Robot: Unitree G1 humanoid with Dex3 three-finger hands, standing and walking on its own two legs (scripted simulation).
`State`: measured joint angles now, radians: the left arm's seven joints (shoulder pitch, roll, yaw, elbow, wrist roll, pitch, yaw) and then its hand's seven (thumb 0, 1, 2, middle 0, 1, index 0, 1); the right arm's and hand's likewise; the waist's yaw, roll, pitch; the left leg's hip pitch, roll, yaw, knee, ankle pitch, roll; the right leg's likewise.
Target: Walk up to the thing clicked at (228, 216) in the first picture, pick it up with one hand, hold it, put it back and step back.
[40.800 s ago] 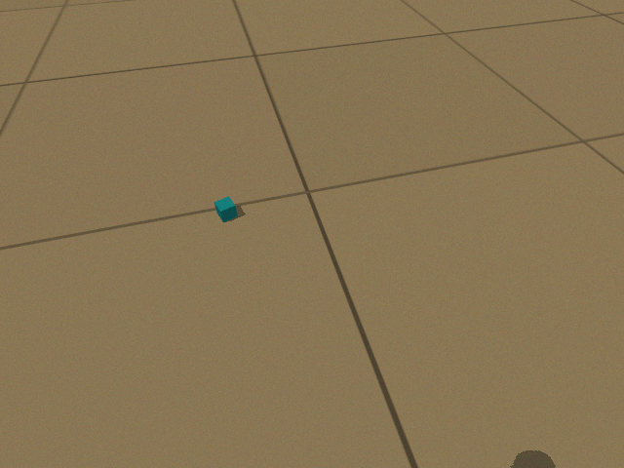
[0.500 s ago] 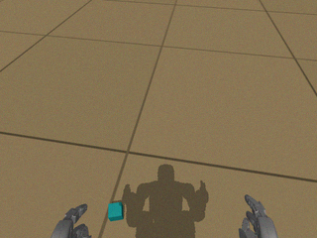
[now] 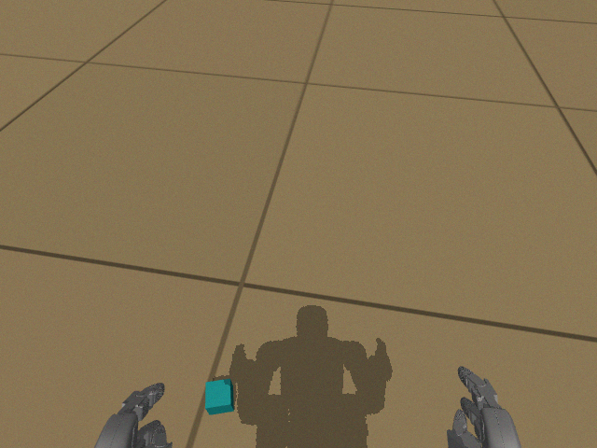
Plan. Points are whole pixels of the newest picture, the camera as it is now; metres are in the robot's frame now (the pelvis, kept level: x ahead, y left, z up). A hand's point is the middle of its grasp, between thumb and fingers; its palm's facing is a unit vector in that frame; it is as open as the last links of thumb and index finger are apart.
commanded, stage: home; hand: left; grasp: from above
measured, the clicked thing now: (219, 396) +0.40 +0.24 -0.68
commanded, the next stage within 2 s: stand in 0.56 s
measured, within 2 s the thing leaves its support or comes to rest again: neither
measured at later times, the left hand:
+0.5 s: hand (171, 446) +0.17 +0.17 -0.05, palm faces +0.04 -0.98 -0.19, open 7.4 cm
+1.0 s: hand out of the picture +0.10 +0.23 -0.10, palm faces +0.03 -0.94 -0.33, open 7.4 cm
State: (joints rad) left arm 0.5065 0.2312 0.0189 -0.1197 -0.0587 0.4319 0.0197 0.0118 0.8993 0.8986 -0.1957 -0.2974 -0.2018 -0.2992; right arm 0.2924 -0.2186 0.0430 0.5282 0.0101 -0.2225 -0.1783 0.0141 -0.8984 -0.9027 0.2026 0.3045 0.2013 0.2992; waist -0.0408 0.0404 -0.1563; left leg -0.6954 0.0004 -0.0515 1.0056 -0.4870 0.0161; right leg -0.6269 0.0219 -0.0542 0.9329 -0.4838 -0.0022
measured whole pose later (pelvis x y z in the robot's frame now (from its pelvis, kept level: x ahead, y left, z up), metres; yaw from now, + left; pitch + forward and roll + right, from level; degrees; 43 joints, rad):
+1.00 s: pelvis +0.00 +0.00 +0.04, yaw +0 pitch +0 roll +0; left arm 0.22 0.28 0.04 0.78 0.05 0.04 0.04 0.01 0.90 0.90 -0.20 -0.30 -0.20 -0.30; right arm 0.18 -0.28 -0.04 0.90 -0.06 -0.03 -0.01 0.01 -0.90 -0.90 0.20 0.30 0.20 0.30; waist 0.01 -0.01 0.03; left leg -0.32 -0.04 -0.01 0.67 -0.34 0.03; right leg -0.29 -0.02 -0.01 0.66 -0.37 0.01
